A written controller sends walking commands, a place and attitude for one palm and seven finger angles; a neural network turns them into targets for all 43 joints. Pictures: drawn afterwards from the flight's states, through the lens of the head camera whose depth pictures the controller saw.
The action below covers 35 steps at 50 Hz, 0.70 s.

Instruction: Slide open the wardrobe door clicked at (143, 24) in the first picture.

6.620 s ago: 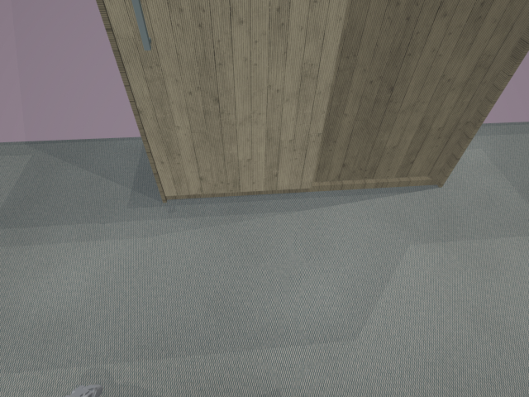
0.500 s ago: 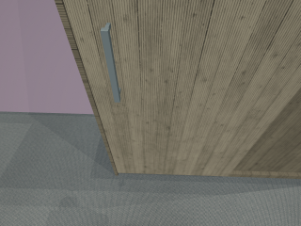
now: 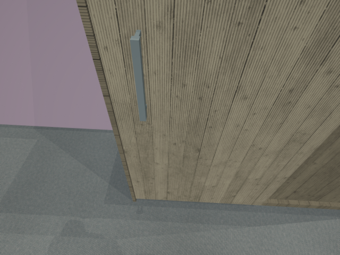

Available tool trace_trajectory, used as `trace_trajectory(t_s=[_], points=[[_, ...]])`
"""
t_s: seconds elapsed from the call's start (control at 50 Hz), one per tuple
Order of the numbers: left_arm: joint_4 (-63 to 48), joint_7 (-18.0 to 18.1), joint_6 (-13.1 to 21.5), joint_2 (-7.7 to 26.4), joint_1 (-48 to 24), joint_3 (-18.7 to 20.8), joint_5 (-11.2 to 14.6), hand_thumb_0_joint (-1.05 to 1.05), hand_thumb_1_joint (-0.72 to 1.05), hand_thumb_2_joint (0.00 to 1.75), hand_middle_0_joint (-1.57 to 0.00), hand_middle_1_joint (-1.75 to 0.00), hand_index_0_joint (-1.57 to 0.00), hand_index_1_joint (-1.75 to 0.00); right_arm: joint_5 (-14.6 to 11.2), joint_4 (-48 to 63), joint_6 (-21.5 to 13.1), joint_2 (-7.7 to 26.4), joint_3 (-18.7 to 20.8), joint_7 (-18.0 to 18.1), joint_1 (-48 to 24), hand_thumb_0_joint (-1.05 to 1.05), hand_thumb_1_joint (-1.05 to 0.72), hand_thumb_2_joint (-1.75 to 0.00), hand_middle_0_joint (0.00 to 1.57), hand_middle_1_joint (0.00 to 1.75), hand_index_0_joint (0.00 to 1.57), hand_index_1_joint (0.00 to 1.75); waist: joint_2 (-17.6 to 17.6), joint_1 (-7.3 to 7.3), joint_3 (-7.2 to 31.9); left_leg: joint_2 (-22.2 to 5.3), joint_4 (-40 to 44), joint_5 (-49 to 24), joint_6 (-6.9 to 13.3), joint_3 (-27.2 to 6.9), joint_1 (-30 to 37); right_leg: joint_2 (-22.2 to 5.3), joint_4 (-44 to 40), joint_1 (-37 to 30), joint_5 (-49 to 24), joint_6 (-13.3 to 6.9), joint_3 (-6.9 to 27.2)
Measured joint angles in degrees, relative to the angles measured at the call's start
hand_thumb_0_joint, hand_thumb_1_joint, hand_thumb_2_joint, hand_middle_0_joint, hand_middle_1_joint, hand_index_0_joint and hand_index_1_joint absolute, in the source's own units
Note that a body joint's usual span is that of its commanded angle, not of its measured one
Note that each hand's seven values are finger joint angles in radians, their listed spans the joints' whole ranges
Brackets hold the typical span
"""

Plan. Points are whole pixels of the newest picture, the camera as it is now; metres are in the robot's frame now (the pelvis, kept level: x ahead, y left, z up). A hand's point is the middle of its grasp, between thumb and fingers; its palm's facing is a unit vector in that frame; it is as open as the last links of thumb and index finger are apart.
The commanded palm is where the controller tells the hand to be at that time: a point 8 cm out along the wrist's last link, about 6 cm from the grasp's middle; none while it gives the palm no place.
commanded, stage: come to a stop and stand still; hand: left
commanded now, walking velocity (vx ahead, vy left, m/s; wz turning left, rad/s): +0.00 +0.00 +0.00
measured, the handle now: (141, 81) +0.50 +0.11 +0.15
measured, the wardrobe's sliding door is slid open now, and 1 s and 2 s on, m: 0.00 0.00 0.00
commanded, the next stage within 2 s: look again from close up in 0.16 s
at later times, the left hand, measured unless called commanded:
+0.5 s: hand out of the picture +0.02 +0.19 -0.17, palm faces +0.00 -0.98 -0.21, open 7.4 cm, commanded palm none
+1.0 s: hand out of the picture +0.03 +0.18 -0.17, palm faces -0.01 -0.98 -0.22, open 7.4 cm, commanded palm none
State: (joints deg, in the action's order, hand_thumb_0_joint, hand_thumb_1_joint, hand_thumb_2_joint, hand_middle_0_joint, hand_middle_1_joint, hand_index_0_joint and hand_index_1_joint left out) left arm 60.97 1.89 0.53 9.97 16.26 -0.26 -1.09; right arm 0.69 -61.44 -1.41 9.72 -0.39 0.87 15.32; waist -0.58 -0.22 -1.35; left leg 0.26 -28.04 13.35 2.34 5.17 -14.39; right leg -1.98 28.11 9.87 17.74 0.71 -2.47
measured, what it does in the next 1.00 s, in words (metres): stands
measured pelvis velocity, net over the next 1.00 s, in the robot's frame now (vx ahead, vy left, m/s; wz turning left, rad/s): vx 0.01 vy -0.01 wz -0.01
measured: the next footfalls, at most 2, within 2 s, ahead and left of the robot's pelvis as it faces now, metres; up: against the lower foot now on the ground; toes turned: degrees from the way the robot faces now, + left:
none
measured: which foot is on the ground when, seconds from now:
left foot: down 0.00-1.00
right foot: down 0.00-1.00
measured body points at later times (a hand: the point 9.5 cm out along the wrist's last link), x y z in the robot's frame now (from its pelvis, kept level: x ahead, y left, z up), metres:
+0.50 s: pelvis +0.01 +0.00 +0.00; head +0.03 +0.01 +0.45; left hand +0.02 +0.24 -0.16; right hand +0.05 -0.23 -0.15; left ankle +0.02 +0.09 -0.74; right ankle -0.03 -0.13 -0.74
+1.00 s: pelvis +0.01 -0.01 +0.01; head +0.02 +0.00 +0.46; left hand +0.03 +0.23 -0.15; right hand +0.04 -0.25 -0.15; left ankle +0.02 +0.09 -0.74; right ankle -0.03 -0.13 -0.74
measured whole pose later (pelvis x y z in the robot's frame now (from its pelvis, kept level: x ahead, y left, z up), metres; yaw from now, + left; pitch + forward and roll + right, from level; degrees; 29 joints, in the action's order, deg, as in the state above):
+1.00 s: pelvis +0.01 -0.01 +0.01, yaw +0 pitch -1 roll +0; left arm 63.2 1.4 0.5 11.6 14.5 -0.3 -1.2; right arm 0.5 -64.8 -1.4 10.9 -0.4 0.8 12.2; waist -1.2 0.2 -1.6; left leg 0.1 -23.4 11.9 1.6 5.4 -10.9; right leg -1.5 23.9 6.8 16.4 0.3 -2.2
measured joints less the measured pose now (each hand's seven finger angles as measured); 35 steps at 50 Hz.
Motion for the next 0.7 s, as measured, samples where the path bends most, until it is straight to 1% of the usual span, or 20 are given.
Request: trace_trajectory(t_s=[0.28, 0.7], points=[[1.4, -0.2, -0.2, 0.6, -0.7, -0.2, -0.1, 0.00, 0.91, 0.90, -0.20, -0.30, -0.20, -0.30, -0.2, -1.0, -0.1, 0.4, 0.0, 0.0, -3.2, 0.00, -0.91, -0.90, 0.20, 0.30, 0.20, 0.30, -0.7, 0.58, -0.6, 0.2, 1.5, 0.0, 0.2, 0.3, 1.5, -0.1, -1.9, -1.6, -0.3, 0.3, 0.3], [2.0, -0.3, -0.1, 1.7, -1.7, 0.1, -0.1, 0.00, 0.91, 0.90, -0.20, -0.30, -0.20, -0.30, -0.2, -2.9, 0.0, 1.1, 0.0, 0.0, -3.1, 0.00, -0.91, -0.90, 0.20, 0.30, 0.20, 0.30, -0.6, 0.43, -0.5, 0.3, 3.6, -0.7, -0.1, 0.4, 2.9, -0.1, -3.4, -2.7, -0.8, 0.1, 0.4]])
